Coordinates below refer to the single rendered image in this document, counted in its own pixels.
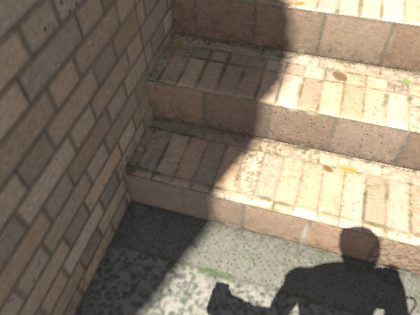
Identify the stairs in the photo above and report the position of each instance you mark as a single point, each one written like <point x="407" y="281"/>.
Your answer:
<point x="296" y="119"/>

